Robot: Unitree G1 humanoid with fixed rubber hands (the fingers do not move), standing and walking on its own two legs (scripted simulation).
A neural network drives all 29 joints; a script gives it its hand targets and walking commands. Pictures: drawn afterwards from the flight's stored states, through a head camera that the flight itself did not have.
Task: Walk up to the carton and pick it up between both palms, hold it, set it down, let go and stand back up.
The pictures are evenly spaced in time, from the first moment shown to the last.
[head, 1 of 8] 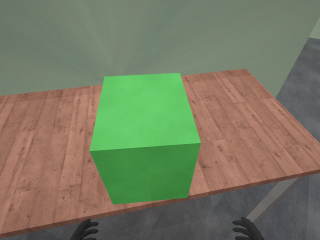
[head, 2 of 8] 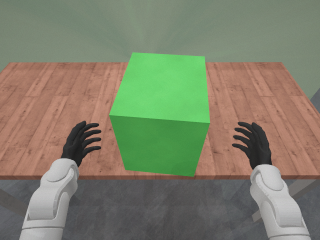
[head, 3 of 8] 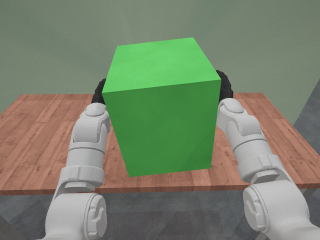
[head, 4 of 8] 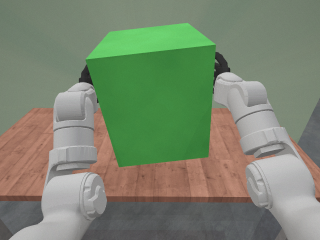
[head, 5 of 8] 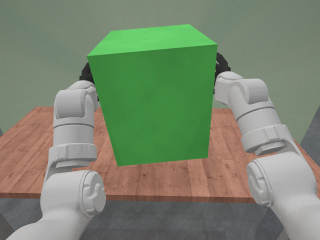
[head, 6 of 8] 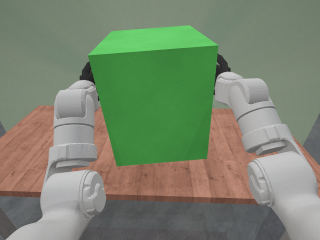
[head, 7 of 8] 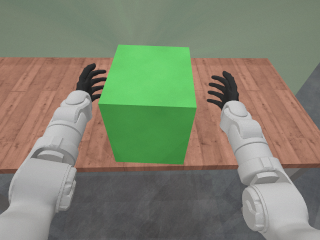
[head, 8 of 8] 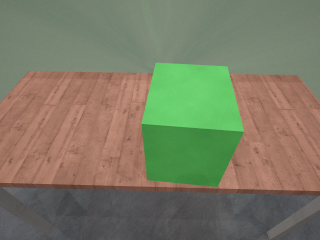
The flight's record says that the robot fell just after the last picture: no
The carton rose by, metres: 0.25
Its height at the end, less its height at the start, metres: +0.00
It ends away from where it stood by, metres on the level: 0.01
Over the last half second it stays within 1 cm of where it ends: yes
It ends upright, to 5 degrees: yes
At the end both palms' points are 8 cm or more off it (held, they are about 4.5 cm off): yes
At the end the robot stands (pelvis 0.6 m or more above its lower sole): yes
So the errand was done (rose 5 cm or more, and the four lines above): yes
